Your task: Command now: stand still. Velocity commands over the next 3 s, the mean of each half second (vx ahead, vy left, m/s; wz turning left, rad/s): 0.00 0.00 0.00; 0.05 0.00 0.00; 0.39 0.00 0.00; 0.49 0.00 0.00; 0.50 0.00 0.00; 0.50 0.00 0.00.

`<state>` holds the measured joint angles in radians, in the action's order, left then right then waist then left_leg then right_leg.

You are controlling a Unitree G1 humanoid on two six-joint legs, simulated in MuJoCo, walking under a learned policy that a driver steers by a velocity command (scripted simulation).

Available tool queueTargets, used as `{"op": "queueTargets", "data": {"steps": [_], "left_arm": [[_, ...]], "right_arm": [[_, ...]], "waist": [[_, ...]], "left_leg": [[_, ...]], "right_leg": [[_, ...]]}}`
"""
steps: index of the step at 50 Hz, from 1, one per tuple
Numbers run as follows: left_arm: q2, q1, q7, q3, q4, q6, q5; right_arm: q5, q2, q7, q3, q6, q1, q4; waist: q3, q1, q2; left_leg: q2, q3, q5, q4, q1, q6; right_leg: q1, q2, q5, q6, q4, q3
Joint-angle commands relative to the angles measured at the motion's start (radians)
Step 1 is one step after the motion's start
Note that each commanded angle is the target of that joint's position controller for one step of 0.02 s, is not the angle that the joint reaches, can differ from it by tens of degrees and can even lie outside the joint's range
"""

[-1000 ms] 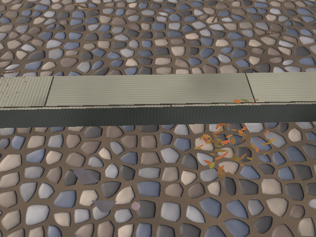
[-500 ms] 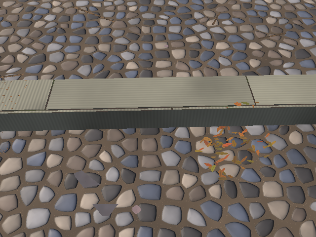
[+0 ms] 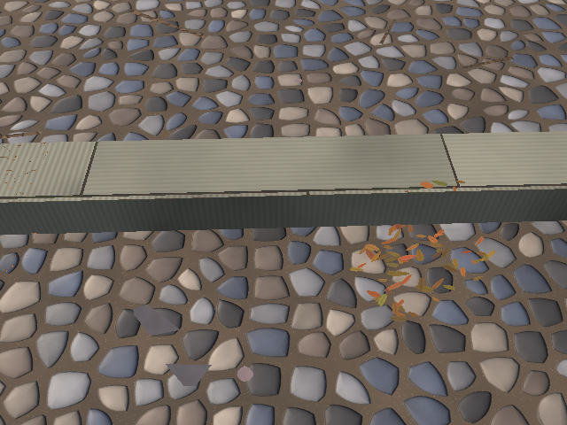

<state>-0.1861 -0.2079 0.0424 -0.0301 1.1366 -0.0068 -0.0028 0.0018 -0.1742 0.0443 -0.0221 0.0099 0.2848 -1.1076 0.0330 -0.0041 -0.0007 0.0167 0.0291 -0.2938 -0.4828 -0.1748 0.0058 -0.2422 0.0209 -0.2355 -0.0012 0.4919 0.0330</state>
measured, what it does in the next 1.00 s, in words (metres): stands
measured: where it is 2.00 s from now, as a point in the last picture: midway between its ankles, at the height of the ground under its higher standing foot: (309, 398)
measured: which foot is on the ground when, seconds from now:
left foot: down 0.00-1.00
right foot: down 0.00-1.00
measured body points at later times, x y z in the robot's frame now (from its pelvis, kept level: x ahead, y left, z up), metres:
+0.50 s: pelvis +0.00 +0.00 +0.00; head +0.02 +0.00 +0.45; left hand +0.02 +0.24 -0.16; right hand -0.01 -0.23 -0.16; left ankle -0.02 +0.12 -0.74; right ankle +0.02 -0.12 -0.74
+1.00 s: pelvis +0.02 +0.00 -0.01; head +0.03 +0.00 +0.44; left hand +0.02 +0.24 -0.16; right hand -0.01 -0.24 -0.16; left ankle -0.02 +0.12 -0.74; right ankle +0.01 -0.12 -0.73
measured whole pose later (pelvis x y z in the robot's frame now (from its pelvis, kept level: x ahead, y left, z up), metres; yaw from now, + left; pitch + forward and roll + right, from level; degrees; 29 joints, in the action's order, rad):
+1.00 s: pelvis +0.02 +0.00 -0.01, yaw +0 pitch +0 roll +0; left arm -0.18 -0.31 0.04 -0.04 1.12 0.03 -0.02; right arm -0.03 -0.17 0.04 -0.03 0.04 0.39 -1.08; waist -0.01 0.00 0.00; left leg 0.01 0.02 -0.42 -0.57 -0.20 -0.04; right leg -0.29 0.01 -0.44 0.04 0.64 0.03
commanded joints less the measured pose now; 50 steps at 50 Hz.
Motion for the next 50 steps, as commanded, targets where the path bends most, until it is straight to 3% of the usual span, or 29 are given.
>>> {"op": "queueTargets", "data": {"steps": [1, 42, 44, 46, 47, 49, 50], "left_arm": [[-0.094, -0.037, 0.003, -0.012, -0.020, 0.006, 0.000], [-0.075, -0.092, 0.007, -0.009, -0.029, 0.007, -0.003], [-0.076, -0.118, 0.009, -0.013, -0.017, 0.004, -0.011], [-0.089, -0.105, 0.011, -0.021, -0.032, 0.012, -0.018], [-0.078, -0.093, 0.007, -0.019, -0.043, 0.025, -0.021], [-0.049, -0.052, -0.007, -0.015, -0.070, 0.060, -0.022], [-0.024, -0.026, -0.018, -0.010, -0.087, 0.076, -0.024]], "right_arm": [[0.000, -0.087, 0.002, -0.012, 0.005, 0.067, 0.015], [-0.003, -0.068, 0.003, -0.009, 0.006, 0.120, 0.024], [-0.012, -0.075, 0.006, -0.014, 0.002, 0.145, 0.012], [-0.021, -0.099, 0.011, -0.024, 0.005, 0.135, 0.033], [-0.026, -0.103, 0.009, -0.026, 0.016, 0.148, 0.038], [-0.034, -0.136, 0.000, -0.041, 0.041, 0.218, 0.029], [-0.036, -0.169, -0.004, -0.053, 0.049, 0.247, 0.022]], "waist": [[0.016, 0.000, 0.003], [0.026, 0.001, 0.004], [0.014, 0.001, 0.012], [0.103, 0.006, 0.025], [0.136, 0.013, 0.036], [0.146, 0.045, 0.104], [0.136, 0.053, 0.173]], "left_leg": [[0.019, -0.017, 0.098, 0.099, -0.082, -0.020], [0.015, -0.017, 0.123, 0.091, -0.082, -0.022], [-0.007, -0.001, -0.151, 0.083, -0.090, -0.045], [0.020, -0.052, -0.444, 0.098, -0.168, -0.091], [0.053, -0.101, -0.493, 0.115, -0.183, -0.115], [0.159, -0.261, -0.526, 0.185, -0.099, -0.178], [0.244, -0.391, -0.552, 0.252, -0.045, -0.225]], "right_leg": [[0.043, 0.023, 0.110, 0.027, -0.075, -0.025], [0.043, 0.019, 0.135, 0.024, -0.062, -0.021], [0.031, -0.017, -0.155, 0.037, -0.034, 0.014], [-0.083, -0.015, -0.439, 0.065, -0.013, 0.001], [-0.128, -0.005, -0.455, 0.075, 0.006, -0.013], [-0.238, -0.013, -0.333, 0.067, 0.129, 0.014], [-0.288, -0.032, -0.234, 0.064, 0.236, 0.052]]}}
Next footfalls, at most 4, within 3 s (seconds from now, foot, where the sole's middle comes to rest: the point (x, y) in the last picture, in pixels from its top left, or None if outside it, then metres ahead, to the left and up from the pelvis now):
1.58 left None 0.48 0.10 -0.77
2.10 right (344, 330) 0.75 -0.12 -0.77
2.60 left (271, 268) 0.95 0.07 -0.77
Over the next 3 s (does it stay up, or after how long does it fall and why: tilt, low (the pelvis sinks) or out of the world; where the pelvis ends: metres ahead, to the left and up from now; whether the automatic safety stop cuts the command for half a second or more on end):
stays up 1.02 -0.01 0.01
